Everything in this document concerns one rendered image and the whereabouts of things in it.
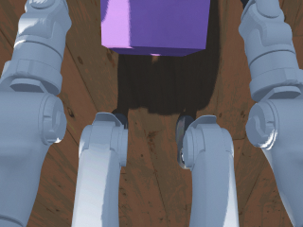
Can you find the robot left forearm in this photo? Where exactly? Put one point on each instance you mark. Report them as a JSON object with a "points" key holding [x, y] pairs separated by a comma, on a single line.
{"points": [[36, 61]]}

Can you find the robot right foot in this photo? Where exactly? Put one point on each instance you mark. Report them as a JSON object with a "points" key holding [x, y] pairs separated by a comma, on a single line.
{"points": [[182, 124]]}

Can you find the robot right forearm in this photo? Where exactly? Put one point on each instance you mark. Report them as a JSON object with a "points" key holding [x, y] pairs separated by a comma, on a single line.
{"points": [[270, 52]]}

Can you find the carton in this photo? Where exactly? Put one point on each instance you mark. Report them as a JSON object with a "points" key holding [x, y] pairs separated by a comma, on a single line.
{"points": [[173, 28]]}

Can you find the right robot upper arm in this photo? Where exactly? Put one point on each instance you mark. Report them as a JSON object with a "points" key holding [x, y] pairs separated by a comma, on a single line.
{"points": [[276, 126]]}

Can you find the left robot upper arm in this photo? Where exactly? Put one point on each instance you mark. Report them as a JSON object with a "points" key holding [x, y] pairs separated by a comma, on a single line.
{"points": [[30, 122]]}

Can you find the left robot shin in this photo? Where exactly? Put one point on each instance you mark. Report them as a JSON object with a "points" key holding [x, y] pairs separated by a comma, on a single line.
{"points": [[86, 133]]}

